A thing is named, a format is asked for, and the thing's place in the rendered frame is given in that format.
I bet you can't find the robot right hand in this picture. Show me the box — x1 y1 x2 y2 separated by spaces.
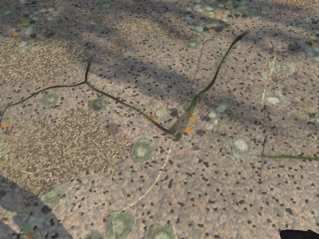
279 229 319 239

